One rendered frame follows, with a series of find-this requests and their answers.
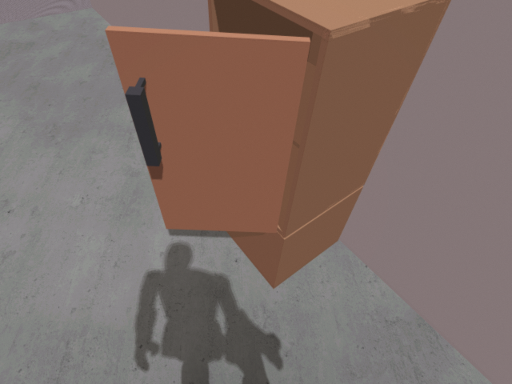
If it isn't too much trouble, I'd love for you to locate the cupboard door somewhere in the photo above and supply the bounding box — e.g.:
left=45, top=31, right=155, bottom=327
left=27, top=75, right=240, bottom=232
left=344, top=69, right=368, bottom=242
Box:
left=105, top=26, right=310, bottom=233

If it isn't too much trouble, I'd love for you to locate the handle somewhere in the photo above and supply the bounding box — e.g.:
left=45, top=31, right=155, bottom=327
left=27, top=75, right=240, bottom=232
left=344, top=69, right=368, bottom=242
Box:
left=125, top=78, right=162, bottom=166

